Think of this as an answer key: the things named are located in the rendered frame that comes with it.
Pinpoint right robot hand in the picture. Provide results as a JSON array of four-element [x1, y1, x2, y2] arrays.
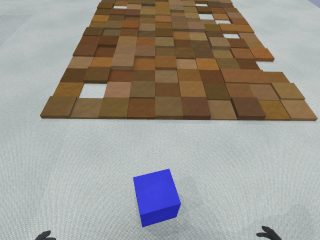
[[256, 226, 282, 240]]

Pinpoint carton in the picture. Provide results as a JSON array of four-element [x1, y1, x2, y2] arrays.
[[133, 169, 181, 227]]

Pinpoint left robot hand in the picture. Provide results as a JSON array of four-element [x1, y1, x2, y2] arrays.
[[35, 230, 56, 240]]

